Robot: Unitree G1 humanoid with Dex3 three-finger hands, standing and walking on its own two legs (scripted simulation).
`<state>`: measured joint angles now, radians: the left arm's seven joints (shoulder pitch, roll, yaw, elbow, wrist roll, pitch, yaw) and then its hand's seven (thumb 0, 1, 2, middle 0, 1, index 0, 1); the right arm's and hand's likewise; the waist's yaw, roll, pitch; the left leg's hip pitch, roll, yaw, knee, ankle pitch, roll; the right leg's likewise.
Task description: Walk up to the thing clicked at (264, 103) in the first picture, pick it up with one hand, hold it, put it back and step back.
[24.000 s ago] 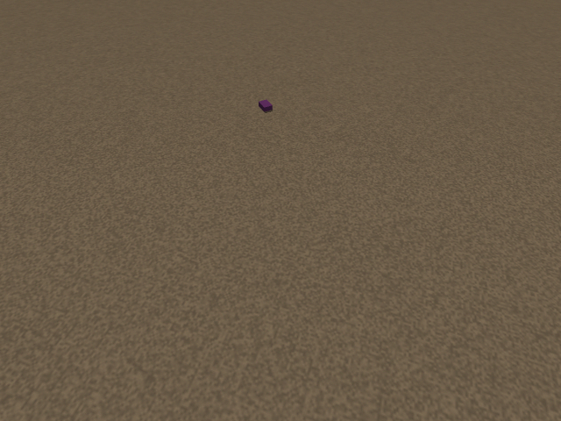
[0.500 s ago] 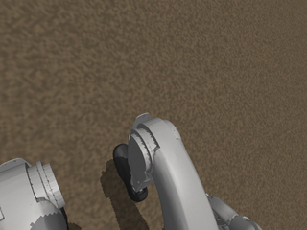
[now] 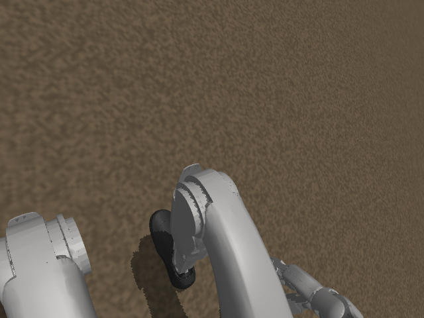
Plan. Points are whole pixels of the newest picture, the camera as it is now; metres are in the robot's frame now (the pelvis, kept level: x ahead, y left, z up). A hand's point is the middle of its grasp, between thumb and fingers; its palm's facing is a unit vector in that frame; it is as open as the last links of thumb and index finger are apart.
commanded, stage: close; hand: left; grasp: from above
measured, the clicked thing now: out of the picture +0.44 +0.27 -0.30
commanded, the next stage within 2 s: none
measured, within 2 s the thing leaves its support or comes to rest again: neither
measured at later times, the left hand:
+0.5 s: hand out of the picture +0.43 +0.31 -0.27, palm faces -0.58 -0.14 -0.80, open 13.2 cm
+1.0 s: hand out of the picture +0.45 +0.31 -0.27, palm faces -0.39 -0.07 -0.92, open 13.4 cm
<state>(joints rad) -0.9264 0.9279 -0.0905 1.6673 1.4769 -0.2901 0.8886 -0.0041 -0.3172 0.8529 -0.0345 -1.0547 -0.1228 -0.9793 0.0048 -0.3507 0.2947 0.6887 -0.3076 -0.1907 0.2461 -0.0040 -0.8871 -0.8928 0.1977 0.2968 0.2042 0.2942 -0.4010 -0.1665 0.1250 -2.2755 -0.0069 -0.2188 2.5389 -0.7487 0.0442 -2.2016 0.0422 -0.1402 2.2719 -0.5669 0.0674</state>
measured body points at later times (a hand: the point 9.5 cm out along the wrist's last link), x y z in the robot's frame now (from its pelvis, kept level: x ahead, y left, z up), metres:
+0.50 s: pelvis +0.00 -0.01 -0.01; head +0.28 +0.13 +0.31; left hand +0.45 +0.31 -0.23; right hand +0.07 -0.26 -0.06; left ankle +0.06 +0.11 -0.28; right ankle +0.15 -0.14 -0.28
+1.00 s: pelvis +0.01 +0.00 -0.01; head +0.27 +0.16 +0.31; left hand +0.47 +0.31 -0.22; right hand +0.11 -0.26 -0.05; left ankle +0.06 +0.11 -0.28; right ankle +0.15 -0.13 -0.28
